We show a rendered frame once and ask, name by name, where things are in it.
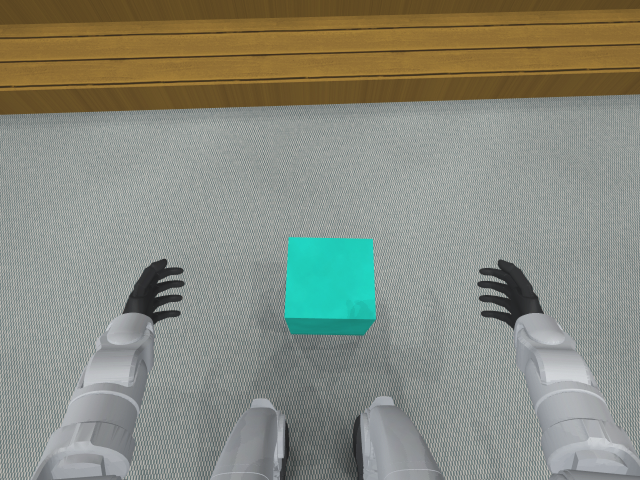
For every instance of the robot left thigh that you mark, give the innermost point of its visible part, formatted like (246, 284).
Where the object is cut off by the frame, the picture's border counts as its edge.
(256, 441)

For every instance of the right robot forearm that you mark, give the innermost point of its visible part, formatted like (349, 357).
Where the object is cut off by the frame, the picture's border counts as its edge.
(579, 432)

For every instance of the carton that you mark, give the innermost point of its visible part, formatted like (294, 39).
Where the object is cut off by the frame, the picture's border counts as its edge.
(330, 287)

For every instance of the robot left hand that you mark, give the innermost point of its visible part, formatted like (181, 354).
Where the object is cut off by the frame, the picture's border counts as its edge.
(143, 298)

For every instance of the left robot forearm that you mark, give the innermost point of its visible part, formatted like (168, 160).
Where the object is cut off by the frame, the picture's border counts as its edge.
(95, 438)

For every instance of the robot right thigh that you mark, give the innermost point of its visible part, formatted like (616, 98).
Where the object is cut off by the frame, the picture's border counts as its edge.
(389, 436)

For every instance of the robot right hand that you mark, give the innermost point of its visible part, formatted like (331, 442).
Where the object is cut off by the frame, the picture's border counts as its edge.
(521, 298)

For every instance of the robot thigh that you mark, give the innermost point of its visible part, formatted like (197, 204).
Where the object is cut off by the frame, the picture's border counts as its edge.
(389, 436)
(256, 441)

